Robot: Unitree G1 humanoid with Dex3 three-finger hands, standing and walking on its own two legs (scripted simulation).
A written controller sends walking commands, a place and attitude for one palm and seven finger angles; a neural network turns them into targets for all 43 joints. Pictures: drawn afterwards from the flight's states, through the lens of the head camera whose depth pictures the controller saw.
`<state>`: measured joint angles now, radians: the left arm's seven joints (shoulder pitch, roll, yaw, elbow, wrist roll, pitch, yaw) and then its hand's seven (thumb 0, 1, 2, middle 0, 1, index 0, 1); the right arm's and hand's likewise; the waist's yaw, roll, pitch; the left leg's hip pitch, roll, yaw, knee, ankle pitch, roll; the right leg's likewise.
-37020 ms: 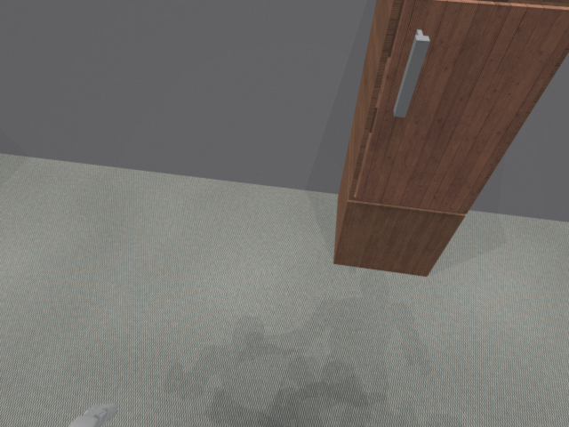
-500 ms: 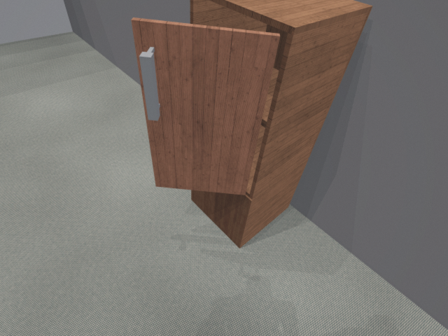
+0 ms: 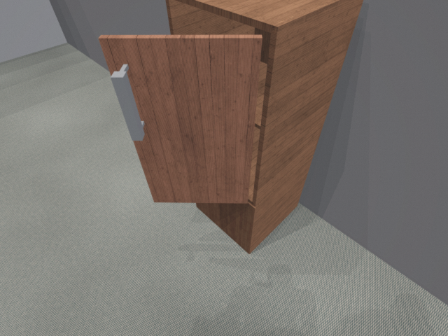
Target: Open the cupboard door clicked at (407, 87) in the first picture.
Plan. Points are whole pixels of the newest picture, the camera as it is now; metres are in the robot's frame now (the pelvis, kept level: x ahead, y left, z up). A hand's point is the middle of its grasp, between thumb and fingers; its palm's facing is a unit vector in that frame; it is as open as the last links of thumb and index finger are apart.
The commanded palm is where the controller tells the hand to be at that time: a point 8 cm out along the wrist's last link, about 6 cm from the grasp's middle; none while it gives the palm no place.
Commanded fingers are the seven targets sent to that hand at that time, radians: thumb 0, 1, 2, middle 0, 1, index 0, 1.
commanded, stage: shuffle to correct the standing spot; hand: left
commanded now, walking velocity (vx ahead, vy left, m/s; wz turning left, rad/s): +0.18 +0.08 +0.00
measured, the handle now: (131, 103) +0.60 +0.25 +0.11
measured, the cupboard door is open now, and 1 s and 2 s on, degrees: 44 44 44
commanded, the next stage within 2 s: come to a stop and stand still in 0.06 s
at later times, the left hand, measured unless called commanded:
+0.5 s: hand out of the picture +0.06 +0.22 -0.18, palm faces +0.03 -0.98 -0.17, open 7.4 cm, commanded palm none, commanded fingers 0.00 0.90 0.90 -0.20 -0.30 -0.20 -0.30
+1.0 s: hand out of the picture +0.03 +0.17 -0.16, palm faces +0.10 -0.98 -0.17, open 7.3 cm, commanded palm none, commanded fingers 0.00 0.90 0.90 -0.20 -0.30 -0.20 -0.30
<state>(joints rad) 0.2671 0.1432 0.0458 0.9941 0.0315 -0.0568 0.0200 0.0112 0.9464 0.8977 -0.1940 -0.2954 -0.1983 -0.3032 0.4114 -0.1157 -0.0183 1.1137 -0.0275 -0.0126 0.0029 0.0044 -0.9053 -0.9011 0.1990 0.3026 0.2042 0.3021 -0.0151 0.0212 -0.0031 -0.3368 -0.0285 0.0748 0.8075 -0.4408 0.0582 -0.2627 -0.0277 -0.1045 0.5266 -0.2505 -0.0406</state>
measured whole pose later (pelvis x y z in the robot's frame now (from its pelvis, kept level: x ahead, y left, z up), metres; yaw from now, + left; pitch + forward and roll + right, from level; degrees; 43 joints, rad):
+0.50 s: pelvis +0.07 +0.05 +0.00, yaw -1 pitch +0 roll +0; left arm 0.31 0.17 0.03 1.04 0.03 0.05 0.02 0.01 0.91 0.90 -0.19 -0.30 -0.20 -0.30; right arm 0.12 -0.11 -0.02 0.97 -0.02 -0.01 -0.05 -0.01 -0.92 -0.90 0.20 0.30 0.21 0.30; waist 0.02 -0.04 0.06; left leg -0.36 0.04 0.12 0.50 -0.14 0.03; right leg -0.38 -0.02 -0.03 0.94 -0.51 0.02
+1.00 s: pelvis +0.04 +0.00 +0.01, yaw +1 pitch +1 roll +1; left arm 0.36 0.14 0.04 1.03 0.03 -0.01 0.01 0.01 0.92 0.90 -0.20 -0.30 -0.20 -0.30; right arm 0.37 -0.17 -0.04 1.08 -0.02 0.05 -0.01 0.01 -0.91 -0.90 0.19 0.30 0.20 0.30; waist 0.03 -0.03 -0.01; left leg -0.30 0.01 0.07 0.66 -0.37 -0.02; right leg -0.19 -0.02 -0.10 0.39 -0.22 -0.05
